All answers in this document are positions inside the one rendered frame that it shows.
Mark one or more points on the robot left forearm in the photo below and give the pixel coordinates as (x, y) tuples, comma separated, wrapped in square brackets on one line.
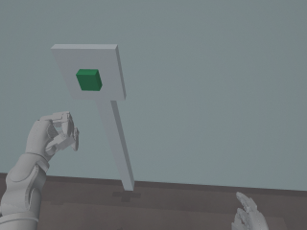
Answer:
[(20, 204)]

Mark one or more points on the robot left hand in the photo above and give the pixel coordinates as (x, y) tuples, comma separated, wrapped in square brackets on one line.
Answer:
[(45, 140)]

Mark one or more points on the panel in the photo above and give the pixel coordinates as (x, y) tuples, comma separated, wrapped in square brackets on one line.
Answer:
[(105, 58)]

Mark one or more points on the robot right hand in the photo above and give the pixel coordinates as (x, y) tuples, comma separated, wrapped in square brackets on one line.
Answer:
[(252, 218)]

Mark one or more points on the button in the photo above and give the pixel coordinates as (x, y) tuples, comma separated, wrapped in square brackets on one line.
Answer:
[(89, 79)]

